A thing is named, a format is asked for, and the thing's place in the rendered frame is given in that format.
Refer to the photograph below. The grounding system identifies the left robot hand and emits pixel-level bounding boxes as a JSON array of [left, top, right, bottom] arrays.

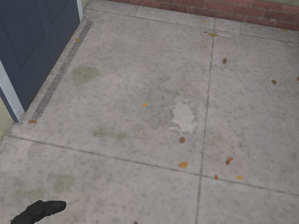
[[10, 200, 66, 224]]

